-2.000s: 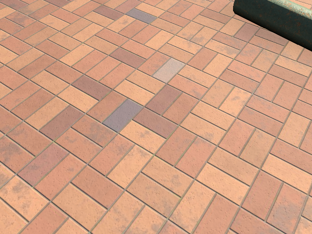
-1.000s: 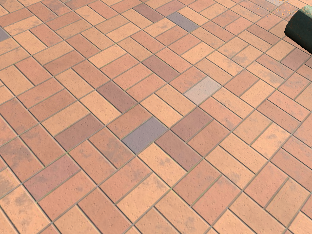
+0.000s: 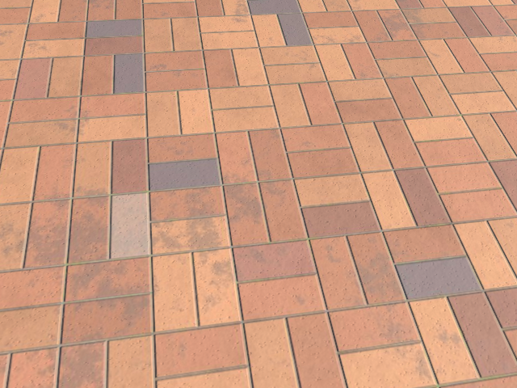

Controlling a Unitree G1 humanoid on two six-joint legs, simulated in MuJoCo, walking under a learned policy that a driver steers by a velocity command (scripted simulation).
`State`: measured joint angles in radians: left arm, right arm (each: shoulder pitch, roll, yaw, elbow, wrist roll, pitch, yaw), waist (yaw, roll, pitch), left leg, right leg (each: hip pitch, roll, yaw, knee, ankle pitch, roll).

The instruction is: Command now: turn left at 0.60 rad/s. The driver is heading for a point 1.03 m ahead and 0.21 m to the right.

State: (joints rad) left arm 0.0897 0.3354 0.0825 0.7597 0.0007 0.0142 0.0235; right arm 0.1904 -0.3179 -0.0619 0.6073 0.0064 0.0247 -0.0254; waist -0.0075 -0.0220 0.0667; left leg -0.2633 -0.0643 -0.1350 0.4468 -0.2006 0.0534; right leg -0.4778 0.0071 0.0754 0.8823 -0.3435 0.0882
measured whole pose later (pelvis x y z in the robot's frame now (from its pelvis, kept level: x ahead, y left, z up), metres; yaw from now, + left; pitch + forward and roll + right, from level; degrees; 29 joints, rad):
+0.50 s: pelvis +0.02 -0.03 -0.01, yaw -4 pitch +0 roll +1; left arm 0.13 0.31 0.05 0.71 -0.02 0.02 0.01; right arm 0.20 -0.30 -0.08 0.70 -0.01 0.00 -0.03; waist 0.00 -0.02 0.05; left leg -0.22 -0.05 -0.05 0.53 -0.31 0.01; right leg -0.29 0.07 0.18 0.58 -0.28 -0.01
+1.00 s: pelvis +0.01 -0.09 +0.00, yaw -21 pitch +2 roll +2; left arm 0.19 0.31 0.05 0.62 0.00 0.02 0.00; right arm 0.13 -0.33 -0.08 0.68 -0.01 0.02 -0.04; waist 0.01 0.03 0.07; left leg -0.52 0.00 -0.04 1.12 -0.44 -0.08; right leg -0.30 0.05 0.06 0.49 -0.22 -0.06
